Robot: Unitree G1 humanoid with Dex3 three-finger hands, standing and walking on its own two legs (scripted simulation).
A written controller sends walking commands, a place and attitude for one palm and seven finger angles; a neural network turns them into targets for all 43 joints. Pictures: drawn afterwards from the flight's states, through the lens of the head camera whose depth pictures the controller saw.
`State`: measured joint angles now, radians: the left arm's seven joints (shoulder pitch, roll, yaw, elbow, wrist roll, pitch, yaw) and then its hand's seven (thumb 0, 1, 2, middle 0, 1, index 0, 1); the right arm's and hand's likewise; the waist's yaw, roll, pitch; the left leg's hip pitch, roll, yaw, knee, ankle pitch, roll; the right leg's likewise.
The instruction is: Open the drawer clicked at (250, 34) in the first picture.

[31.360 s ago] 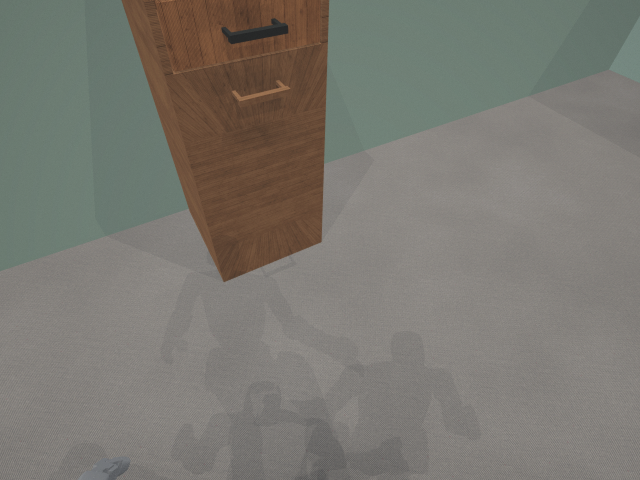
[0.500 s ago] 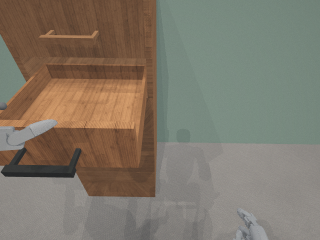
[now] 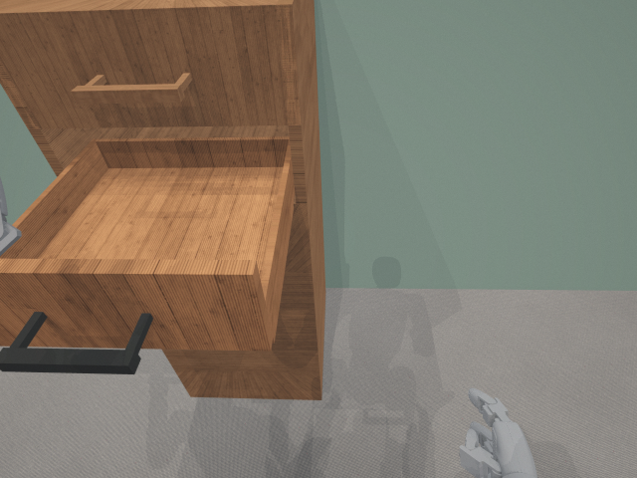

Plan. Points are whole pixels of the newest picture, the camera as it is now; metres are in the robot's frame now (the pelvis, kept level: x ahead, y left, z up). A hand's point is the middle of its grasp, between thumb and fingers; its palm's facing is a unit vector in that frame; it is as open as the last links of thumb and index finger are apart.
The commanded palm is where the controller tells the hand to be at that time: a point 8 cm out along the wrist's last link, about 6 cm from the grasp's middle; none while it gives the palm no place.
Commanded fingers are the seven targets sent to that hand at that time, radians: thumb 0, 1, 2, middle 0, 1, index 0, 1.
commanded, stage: draw the hand back to the body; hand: left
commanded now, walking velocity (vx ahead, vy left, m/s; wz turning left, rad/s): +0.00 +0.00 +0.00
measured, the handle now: (78, 342) +0.20 +0.29 +0.12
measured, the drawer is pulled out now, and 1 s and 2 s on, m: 0.30 0.30 0.30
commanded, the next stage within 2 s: step back with the hand held close in 0.12 s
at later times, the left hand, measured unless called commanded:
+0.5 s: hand (5, 230) +0.18 +0.25 +0.31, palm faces +0.52 -0.73 -0.44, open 7.4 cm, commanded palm +0.10 +0.30 +0.31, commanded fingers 0.00 0.90 0.90 -0.20 -0.30 -0.20 -0.30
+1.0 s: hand out of the picture +0.03 +0.28 +0.33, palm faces +0.65 -0.73 -0.20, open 7.4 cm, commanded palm -0.05 +0.32 +0.31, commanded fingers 0.00 0.90 0.90 -0.20 -0.30 -0.20 -0.30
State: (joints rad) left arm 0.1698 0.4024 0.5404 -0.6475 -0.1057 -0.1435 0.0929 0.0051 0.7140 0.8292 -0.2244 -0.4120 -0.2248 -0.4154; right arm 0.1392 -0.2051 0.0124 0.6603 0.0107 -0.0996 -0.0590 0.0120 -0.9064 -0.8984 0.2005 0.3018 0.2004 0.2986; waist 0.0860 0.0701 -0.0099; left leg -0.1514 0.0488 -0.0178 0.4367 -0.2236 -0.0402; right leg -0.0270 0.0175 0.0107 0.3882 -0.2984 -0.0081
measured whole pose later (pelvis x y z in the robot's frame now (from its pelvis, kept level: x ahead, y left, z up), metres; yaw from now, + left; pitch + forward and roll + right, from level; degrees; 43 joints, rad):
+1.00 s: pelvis -0.18 +0.04 -0.03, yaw +1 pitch -1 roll -2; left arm 0.01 0.49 0.63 -0.62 -0.06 -0.22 0.16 0.00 0.89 0.90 -0.20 -0.30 -0.21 -0.31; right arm 0.22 -0.23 0.00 0.63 0.01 -0.07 -0.04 0.01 -0.91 -0.90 0.20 0.30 0.20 0.30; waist -0.02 0.04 0.00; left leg -0.43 0.04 0.01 0.71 -0.26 0.01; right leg -0.51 -0.02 0.00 0.79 -0.36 0.02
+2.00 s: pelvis -0.30 +0.02 -0.01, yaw -2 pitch -1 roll -3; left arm 0.12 0.49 0.60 -0.49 -0.07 -0.18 0.16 0.00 0.89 0.90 -0.20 -0.30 -0.20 -0.30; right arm 0.21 -0.22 0.03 0.62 0.04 -0.06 -0.03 0.01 -0.90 -0.90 0.20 0.30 0.20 0.30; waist -0.02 0.11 -0.06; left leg -0.35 0.06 0.01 0.59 -0.23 0.01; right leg -0.17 0.04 -0.08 0.46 -0.27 -0.02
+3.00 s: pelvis -0.32 +0.02 +0.00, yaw +0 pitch -2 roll +0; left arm 0.31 0.15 0.00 1.14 0.01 0.01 0.03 0.01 0.91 0.90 -0.20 -0.30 -0.20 -0.30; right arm 0.28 -0.17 -0.01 1.09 -0.02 0.02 -0.03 0.01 -0.93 -0.90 0.20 0.30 0.20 0.30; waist -0.01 0.06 0.02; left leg -0.19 -0.01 0.04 0.41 -0.18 0.02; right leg -0.17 0.02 -0.01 0.43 -0.22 -0.03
